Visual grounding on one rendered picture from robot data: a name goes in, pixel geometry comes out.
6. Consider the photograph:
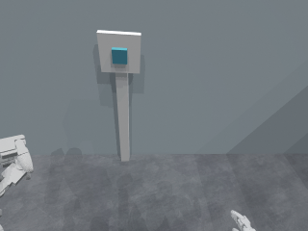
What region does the right robot hand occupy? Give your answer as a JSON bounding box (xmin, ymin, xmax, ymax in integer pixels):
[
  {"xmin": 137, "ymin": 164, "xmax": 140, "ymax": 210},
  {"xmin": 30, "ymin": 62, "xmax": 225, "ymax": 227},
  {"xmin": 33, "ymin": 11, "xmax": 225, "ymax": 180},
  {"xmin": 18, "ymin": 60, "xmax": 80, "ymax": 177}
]
[{"xmin": 230, "ymin": 210, "xmax": 256, "ymax": 231}]

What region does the panel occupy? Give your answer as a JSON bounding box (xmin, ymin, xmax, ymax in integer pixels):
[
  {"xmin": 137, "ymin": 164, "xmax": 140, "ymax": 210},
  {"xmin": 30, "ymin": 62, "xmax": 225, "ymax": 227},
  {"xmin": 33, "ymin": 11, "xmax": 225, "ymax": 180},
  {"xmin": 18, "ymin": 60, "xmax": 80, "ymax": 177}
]
[{"xmin": 96, "ymin": 30, "xmax": 141, "ymax": 162}]

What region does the button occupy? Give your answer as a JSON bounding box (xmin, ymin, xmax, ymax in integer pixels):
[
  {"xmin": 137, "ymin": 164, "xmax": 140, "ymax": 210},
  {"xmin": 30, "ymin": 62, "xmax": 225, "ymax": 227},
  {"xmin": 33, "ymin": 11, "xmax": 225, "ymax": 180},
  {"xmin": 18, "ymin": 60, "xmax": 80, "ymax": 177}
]
[{"xmin": 112, "ymin": 47, "xmax": 128, "ymax": 64}]

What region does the left robot hand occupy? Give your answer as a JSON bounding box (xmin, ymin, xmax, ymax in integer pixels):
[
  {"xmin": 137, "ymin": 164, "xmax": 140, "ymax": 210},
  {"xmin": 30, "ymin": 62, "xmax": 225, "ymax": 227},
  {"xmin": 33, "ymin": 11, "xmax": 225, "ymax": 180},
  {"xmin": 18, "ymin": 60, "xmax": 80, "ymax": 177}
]
[{"xmin": 0, "ymin": 135, "xmax": 34, "ymax": 198}]

